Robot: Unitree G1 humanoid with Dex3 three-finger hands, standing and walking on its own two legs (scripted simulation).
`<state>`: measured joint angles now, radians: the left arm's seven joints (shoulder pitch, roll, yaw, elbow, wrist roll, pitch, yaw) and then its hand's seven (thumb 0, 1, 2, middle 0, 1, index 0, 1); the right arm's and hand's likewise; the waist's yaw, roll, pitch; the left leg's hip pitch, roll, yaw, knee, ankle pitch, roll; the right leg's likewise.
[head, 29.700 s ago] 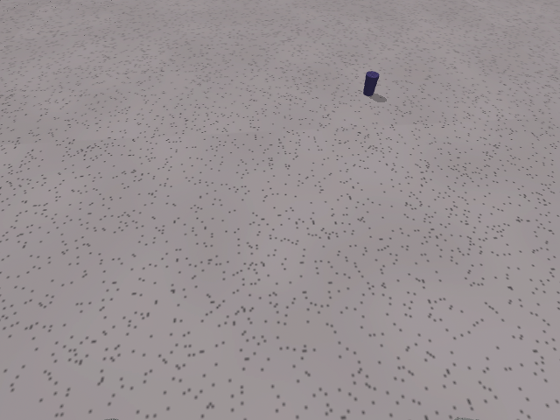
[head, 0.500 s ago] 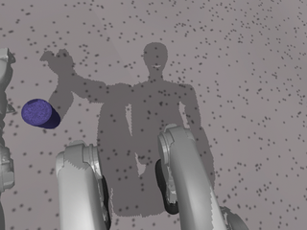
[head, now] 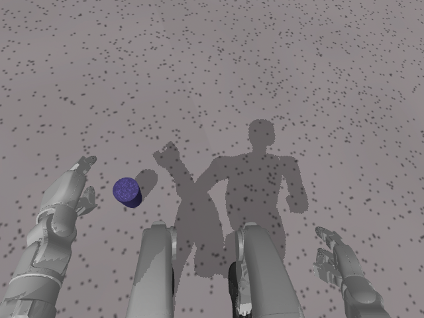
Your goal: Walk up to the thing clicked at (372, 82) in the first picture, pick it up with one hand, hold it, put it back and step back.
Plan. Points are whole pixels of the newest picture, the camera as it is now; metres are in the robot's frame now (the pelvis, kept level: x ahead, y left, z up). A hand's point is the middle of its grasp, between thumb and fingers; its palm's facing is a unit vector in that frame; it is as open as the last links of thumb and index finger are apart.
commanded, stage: home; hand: left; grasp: from above
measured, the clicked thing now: (129, 194) +0.43 +0.25 -0.47
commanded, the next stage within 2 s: none
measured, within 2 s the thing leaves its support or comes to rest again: neither
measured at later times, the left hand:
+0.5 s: hand (73, 241) +0.23 +0.19 +0.10, palm faces +0.09 -0.97 -0.24, open 7.4 cm
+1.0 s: hand (68, 249) +0.22 +0.18 +0.13, palm faces +0.12 -0.98 -0.18, open 7.5 cm
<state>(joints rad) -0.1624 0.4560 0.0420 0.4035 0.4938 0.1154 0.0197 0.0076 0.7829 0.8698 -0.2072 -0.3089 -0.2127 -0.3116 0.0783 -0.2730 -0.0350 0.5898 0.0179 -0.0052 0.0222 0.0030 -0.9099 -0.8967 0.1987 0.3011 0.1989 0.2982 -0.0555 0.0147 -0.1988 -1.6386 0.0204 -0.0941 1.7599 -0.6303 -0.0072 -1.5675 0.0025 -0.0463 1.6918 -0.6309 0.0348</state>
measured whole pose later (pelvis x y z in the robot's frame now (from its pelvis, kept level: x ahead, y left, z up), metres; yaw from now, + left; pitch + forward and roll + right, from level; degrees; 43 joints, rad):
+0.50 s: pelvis +0.05 +0.00 +0.16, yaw +3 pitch +14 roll -3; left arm 0.43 0.23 0.04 -0.07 -0.04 0.44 0.07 0.01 0.90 0.89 -0.20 -0.30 -0.21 -0.30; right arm 0.30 -0.21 0.05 0.53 0.04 -0.14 -0.16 0.01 -0.90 -0.90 0.20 0.30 0.20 0.30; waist -0.07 0.05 -0.19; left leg -0.86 0.03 -0.07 1.12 -0.50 -0.01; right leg -0.79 0.00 -0.05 1.05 -0.49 0.02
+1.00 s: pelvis +0.07 -0.01 +0.18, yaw +4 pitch +10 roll -3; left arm 0.50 0.22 0.03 -0.13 -0.05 0.45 0.01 0.02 0.88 0.88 -0.19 -0.30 -0.20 -0.30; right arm 0.27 -0.22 0.04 0.52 0.00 -0.24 -0.18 0.01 -0.90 -0.90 0.20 0.30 0.20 0.30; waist -0.04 0.04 -0.16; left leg -0.71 0.03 -0.08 1.02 -0.49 -0.02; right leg -0.64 0.00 -0.06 0.95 -0.48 0.02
